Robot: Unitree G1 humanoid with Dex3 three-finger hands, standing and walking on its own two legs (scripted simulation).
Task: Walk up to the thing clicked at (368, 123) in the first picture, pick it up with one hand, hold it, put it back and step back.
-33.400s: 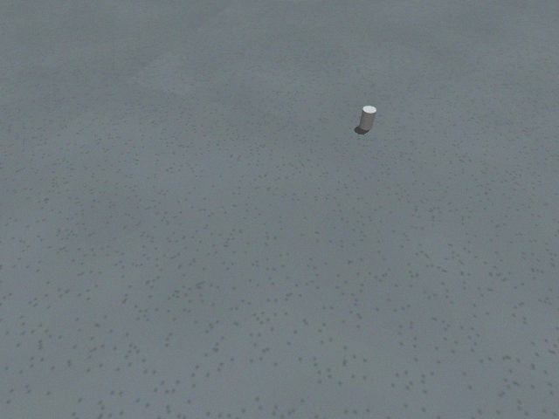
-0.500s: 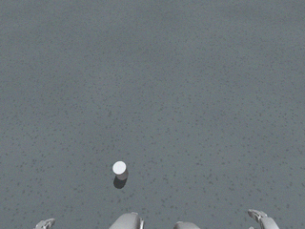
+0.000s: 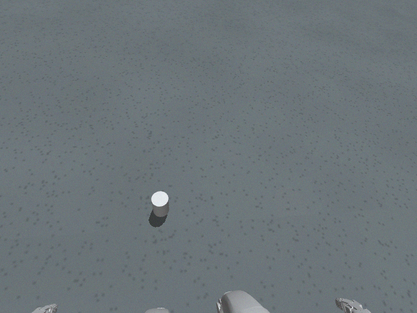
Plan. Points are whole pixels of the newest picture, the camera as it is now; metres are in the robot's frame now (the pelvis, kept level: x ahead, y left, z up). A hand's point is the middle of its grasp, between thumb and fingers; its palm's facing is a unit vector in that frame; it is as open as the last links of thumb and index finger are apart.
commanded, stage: step back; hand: left
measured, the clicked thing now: (160, 204) +0.65 +0.17 -0.71
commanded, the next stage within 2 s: none
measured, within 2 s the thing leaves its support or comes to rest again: neither
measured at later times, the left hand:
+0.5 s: hand out of the picture -0.04 +0.23 -0.14, palm faces -0.01 -0.90 -0.43, open 7.4 cm
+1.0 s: hand out of the picture -0.28 +0.18 -0.16, palm faces -0.04 -0.91 -0.41, open 7.4 cm
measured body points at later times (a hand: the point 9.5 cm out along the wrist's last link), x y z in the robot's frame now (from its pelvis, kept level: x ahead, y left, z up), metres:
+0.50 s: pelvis -0.16 -0.04 -0.01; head -0.11 -0.05 +0.43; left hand -0.04 +0.27 -0.11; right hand -0.10 -0.36 -0.14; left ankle -0.20 +0.08 -0.70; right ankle -0.12 -0.16 -0.74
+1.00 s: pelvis -0.34 -0.09 -0.02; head -0.31 -0.10 +0.43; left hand -0.28 +0.23 -0.13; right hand -0.21 -0.41 -0.13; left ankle -0.22 +0.06 -0.72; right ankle -0.36 -0.21 -0.74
